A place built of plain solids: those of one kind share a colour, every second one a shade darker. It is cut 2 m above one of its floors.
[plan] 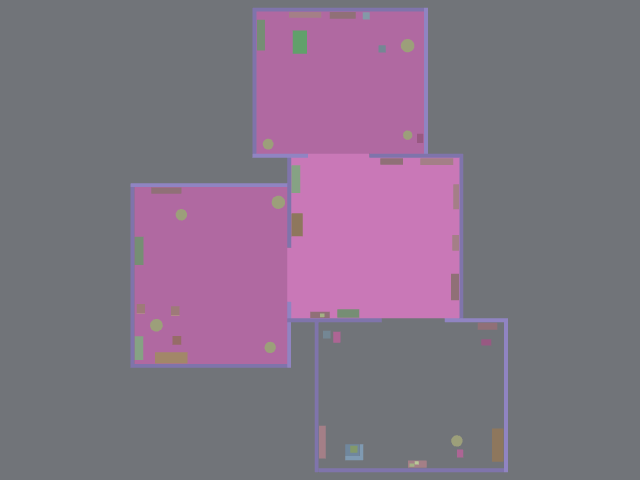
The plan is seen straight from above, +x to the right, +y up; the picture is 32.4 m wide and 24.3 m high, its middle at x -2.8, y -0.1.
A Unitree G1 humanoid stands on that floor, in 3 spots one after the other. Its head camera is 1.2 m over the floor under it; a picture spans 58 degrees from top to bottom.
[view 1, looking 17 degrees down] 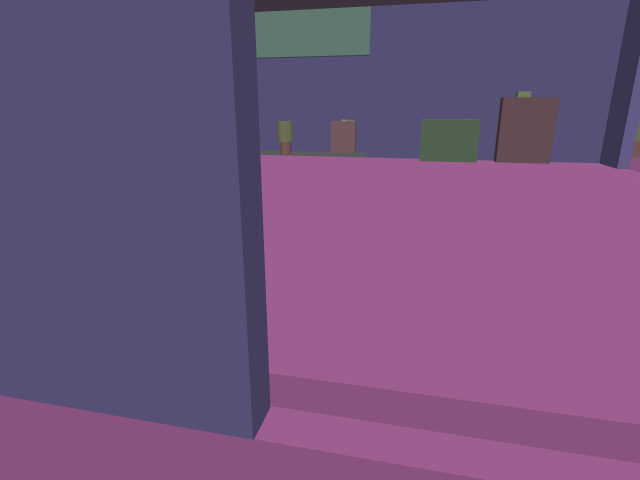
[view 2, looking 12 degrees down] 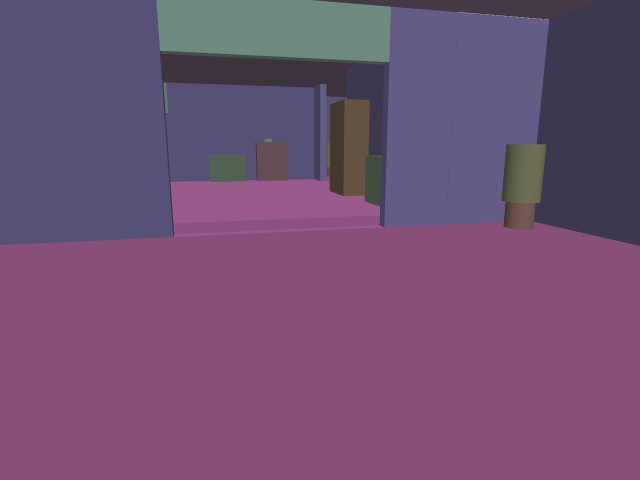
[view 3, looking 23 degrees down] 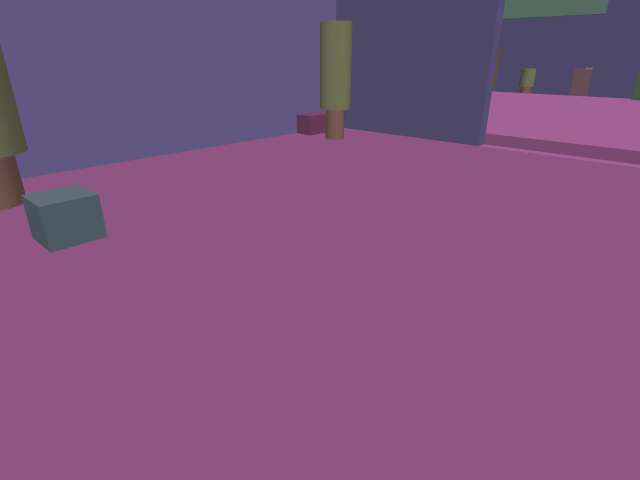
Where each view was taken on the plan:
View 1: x -0.85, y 5.52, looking -77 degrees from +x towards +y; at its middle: floor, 3.57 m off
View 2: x -0.85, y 10.42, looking -104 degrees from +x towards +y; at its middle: floor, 5.77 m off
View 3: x -2.92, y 10.45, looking -47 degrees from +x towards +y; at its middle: floor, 3.07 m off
